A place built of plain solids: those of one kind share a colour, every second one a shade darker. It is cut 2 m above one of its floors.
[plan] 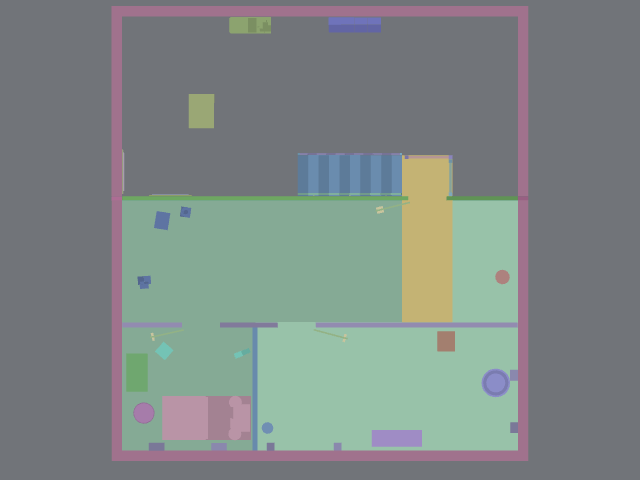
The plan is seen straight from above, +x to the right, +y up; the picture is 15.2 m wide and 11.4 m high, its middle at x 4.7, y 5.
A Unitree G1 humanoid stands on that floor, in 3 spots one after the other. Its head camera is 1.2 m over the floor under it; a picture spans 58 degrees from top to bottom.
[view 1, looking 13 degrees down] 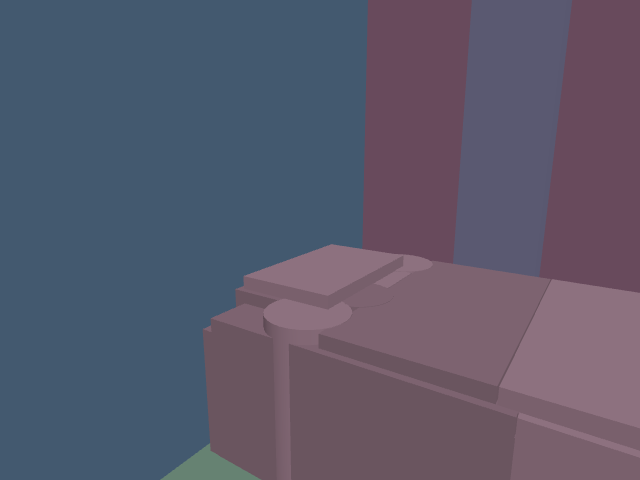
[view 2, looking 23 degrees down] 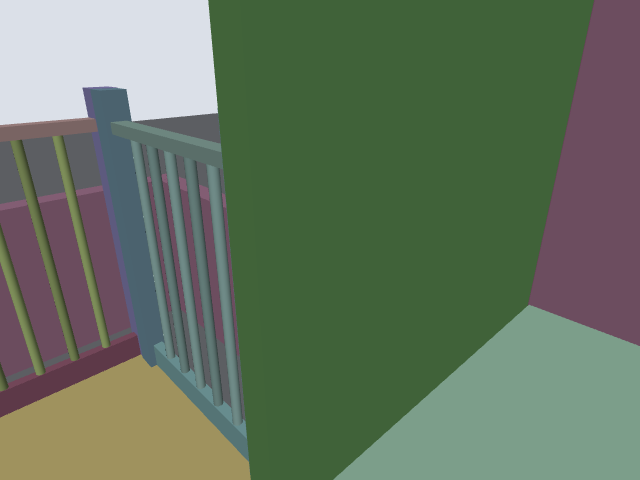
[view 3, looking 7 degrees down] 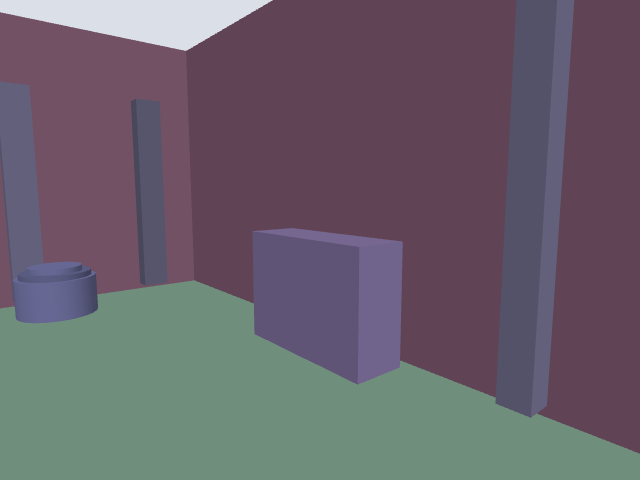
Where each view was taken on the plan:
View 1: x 1.87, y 2.28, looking -56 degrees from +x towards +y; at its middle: upper_split_wall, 2.25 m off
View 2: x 7.25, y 5.29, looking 46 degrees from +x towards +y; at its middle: stair_wall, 0.98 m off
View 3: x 4.15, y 2.28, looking -40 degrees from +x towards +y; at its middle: slotfit_study_wall_table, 2.88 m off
